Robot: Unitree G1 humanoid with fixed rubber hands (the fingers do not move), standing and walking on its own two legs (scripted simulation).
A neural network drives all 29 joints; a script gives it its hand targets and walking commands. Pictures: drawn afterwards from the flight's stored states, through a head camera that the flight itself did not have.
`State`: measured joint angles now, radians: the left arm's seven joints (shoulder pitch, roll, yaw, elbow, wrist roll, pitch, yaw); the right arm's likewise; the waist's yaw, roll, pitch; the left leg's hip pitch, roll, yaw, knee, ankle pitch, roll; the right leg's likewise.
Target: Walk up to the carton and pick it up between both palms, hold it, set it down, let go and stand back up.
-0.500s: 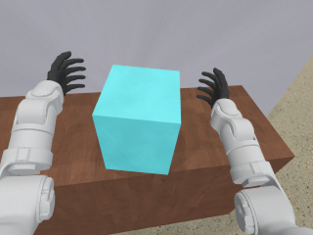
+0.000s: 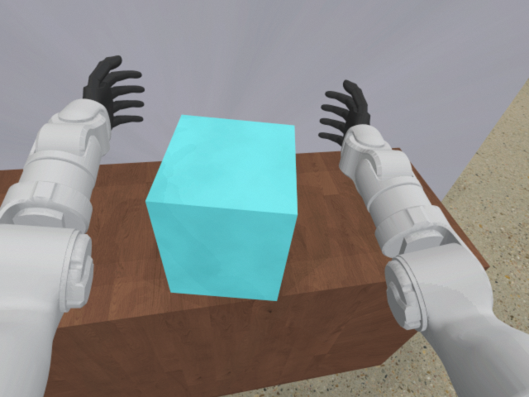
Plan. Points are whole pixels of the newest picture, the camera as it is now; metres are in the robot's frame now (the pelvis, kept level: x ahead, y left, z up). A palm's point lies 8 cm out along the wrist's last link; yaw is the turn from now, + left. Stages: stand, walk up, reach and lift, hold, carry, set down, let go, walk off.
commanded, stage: reach and lift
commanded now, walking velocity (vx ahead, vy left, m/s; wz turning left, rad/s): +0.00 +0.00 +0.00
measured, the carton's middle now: (230, 211) +0.44 +0.01 +0.03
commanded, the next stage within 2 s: none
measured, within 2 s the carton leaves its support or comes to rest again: neither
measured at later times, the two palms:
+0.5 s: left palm (119, 172) +0.45 +0.18 +0.13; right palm (338, 184) +0.41 -0.16 +0.12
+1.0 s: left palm (138, 174) +0.46 +0.16 +0.12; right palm (325, 186) +0.42 -0.15 +0.11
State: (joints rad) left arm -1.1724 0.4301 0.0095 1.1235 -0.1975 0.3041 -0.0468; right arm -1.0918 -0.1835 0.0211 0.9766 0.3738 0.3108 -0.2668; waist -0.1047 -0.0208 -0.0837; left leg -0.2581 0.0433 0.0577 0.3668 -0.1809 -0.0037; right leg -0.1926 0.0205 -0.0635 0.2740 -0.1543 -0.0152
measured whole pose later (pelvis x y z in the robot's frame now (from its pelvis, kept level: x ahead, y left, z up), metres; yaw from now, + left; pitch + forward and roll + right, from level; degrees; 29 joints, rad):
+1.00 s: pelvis -0.01 +0.01 -0.01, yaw +0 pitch +15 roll -2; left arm -1.12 0.25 0.05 1.42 -0.12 -0.16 0.00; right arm -1.00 -0.06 -0.13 1.22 0.17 -0.08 -0.23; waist -0.09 -0.02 -0.20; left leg -0.55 0.04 0.05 0.49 -0.19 0.01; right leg -0.49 0.01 -0.07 0.41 -0.18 -0.01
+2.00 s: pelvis +0.01 +0.01 +0.00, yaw +1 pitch -1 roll +0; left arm -0.86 -0.03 0.56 0.85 0.45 0.06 -0.15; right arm -0.73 0.21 -0.65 0.78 -0.44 -0.13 -0.12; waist -0.02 -0.04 0.05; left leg -0.11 0.01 0.05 0.30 -0.17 0.01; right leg -0.06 -0.01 -0.08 0.25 -0.18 0.01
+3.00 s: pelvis +0.00 +0.01 +0.00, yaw +1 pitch +0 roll -1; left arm -0.80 -0.03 0.44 0.77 0.38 0.13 -0.10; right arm -0.69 0.14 -0.50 0.84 -0.28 -0.15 -0.15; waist -0.03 -0.05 0.03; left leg -0.13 0.02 0.05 0.29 -0.15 0.01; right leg -0.07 0.00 -0.08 0.21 -0.14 0.00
